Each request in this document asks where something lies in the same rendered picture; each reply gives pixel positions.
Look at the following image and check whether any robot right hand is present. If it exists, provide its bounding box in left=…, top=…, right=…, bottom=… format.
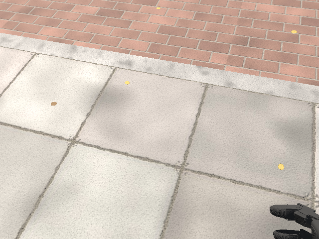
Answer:
left=269, top=203, right=319, bottom=239

